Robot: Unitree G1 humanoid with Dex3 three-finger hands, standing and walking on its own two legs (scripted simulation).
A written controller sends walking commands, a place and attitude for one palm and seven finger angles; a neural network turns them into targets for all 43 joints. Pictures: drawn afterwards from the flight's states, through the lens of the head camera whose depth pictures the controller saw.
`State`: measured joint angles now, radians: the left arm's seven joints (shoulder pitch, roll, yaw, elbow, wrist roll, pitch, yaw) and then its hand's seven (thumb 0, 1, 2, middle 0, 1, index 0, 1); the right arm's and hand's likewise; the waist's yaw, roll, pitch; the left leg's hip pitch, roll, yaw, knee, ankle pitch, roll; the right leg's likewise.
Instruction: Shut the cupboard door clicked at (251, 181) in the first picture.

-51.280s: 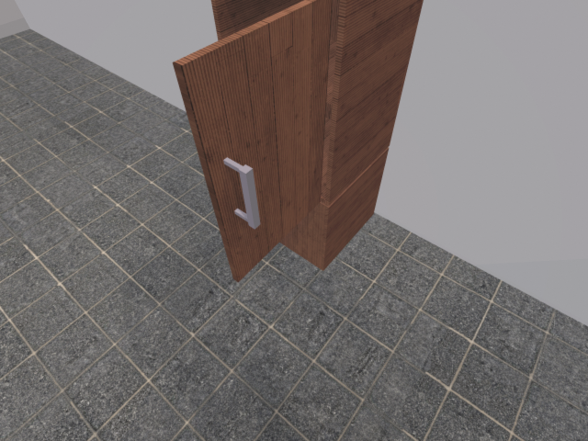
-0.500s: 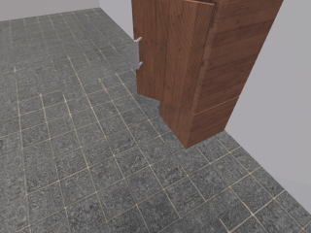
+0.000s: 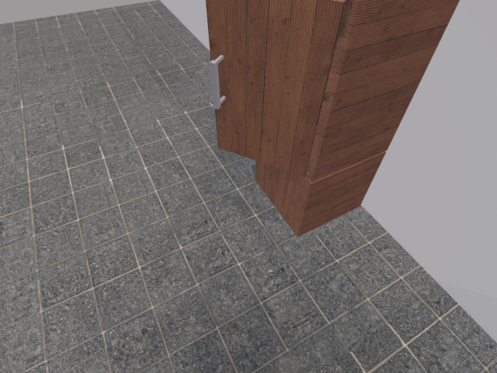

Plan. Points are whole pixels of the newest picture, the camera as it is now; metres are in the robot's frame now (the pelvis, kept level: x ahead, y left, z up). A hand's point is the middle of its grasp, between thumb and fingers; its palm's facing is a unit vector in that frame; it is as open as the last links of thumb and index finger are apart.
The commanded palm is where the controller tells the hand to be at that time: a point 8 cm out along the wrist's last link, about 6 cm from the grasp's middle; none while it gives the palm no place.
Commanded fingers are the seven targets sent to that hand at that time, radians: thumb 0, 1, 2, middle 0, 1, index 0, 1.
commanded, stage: look to check the result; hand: left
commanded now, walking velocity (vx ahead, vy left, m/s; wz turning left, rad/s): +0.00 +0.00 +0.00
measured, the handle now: (218, 82) +0.94 +0.15 -0.04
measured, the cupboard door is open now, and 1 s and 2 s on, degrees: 37 37 37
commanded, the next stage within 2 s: walk to a spot facing it in 0.24 s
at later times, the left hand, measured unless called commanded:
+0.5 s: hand out of the picture +0.09 +0.21 -0.17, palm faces +0.01 -0.95 -0.31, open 7.4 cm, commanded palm none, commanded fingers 0.00 0.90 0.90 -0.20 -0.30 -0.20 -0.30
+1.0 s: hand out of the picture +0.00 +0.24 -0.18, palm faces +0.31 -0.91 -0.26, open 7.4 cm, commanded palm none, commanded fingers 0.00 0.90 0.90 -0.20 -0.30 -0.20 -0.30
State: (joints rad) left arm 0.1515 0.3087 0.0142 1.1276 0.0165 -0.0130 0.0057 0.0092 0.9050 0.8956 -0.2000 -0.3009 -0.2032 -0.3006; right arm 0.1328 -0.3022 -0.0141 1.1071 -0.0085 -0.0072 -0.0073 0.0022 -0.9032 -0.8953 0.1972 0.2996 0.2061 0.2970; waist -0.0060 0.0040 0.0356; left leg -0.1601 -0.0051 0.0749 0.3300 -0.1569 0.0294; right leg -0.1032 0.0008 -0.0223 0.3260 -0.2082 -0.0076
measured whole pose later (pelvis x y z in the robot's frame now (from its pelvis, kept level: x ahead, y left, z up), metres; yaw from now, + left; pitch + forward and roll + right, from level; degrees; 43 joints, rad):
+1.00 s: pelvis -0.01 +0.01 -0.02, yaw +18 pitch +1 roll -1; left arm 0.17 0.24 0.08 0.93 0.02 0.05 0.02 0.01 0.91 0.90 -0.20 -0.30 -0.20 -0.30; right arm 0.23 -0.18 -0.04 0.96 -0.03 0.03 -0.01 0.00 -0.90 -0.90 0.20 0.30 0.21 0.30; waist -0.02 0.00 0.11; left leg -0.38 -0.02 -0.01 0.54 -0.18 0.04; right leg -0.46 -0.05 -0.01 1.07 -0.44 0.05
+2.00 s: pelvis +0.09 +0.03 -0.03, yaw +51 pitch +0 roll +2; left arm 0.19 0.23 0.07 0.89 0.03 -0.03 -0.04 0.01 0.91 0.90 -0.20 -0.30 -0.20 -0.30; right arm 0.36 -0.20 -0.05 1.02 -0.02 0.00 0.01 0.00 -0.90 -0.90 0.20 0.30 0.21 0.30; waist -0.02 0.02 0.05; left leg -0.14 -0.01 -0.05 0.60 -0.45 0.00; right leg -0.41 -0.06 -0.07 0.63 -0.23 0.01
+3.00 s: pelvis +0.22 +0.23 -0.02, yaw +63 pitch +1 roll +0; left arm 0.24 0.19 0.06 0.93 0.03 0.05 -0.01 0.01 0.91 0.90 -0.20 -0.30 -0.20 -0.30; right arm 0.20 -0.19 -0.04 0.97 -0.02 0.03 -0.02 0.00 -0.91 -0.90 0.20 0.30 0.21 0.30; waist 0.01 0.01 0.03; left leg -0.30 0.07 0.23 0.58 -0.30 0.04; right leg -0.27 -0.02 -0.05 0.59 -0.28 0.01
